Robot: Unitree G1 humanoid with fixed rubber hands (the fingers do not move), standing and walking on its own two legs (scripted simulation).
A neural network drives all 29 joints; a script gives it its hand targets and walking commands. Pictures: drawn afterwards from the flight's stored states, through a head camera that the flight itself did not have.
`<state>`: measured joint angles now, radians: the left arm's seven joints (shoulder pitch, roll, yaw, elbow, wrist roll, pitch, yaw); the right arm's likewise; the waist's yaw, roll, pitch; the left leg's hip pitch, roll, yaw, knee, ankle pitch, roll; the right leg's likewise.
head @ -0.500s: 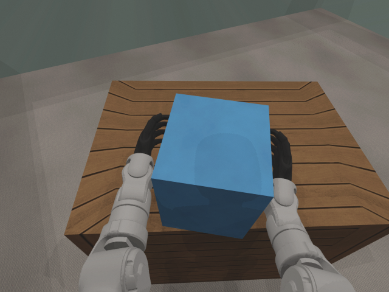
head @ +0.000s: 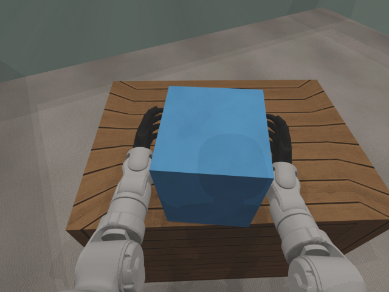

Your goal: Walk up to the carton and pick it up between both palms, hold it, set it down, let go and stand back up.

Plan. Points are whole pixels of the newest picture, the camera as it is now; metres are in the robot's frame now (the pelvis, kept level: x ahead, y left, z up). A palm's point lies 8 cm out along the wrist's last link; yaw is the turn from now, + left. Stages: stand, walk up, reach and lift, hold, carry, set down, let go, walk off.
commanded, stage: reach and lift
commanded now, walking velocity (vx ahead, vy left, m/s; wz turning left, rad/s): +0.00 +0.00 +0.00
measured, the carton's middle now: (211, 160) +0.39 -0.02 +0.04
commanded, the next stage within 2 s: hold in 1.88 s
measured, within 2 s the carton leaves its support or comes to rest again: neither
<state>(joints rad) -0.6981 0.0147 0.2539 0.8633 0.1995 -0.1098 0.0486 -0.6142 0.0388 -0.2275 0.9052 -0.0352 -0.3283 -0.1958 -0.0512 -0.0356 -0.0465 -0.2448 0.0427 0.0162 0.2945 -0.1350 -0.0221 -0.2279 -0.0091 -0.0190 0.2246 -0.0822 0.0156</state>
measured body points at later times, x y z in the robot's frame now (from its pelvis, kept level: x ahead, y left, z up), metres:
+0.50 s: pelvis +0.01 +0.02 +0.00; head -0.01 +0.05 +0.44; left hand +0.40 +0.15 +0.16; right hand +0.38 -0.15 +0.15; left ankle +0.00 +0.13 -0.75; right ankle +0.01 -0.13 -0.75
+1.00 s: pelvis -0.01 +0.00 +0.00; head -0.06 +0.03 +0.44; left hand +0.37 +0.16 +0.20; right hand +0.37 -0.14 +0.19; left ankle +0.00 +0.13 -0.75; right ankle +0.01 -0.13 -0.75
